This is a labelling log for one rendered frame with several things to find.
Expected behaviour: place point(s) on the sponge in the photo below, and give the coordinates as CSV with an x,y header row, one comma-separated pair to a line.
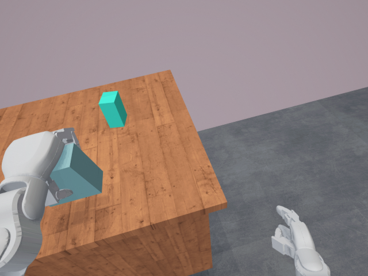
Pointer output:
x,y
77,172

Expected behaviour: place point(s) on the table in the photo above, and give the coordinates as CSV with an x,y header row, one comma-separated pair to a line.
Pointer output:
x,y
158,187

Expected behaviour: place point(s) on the right robot hand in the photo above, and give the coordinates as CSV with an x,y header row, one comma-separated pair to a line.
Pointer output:
x,y
288,241

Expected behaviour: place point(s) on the left robot forearm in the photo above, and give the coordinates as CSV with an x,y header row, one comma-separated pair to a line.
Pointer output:
x,y
22,206

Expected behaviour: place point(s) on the right robot forearm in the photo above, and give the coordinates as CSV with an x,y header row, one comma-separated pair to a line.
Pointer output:
x,y
308,262

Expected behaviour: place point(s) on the left robot hand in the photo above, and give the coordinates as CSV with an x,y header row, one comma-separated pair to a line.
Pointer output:
x,y
36,155

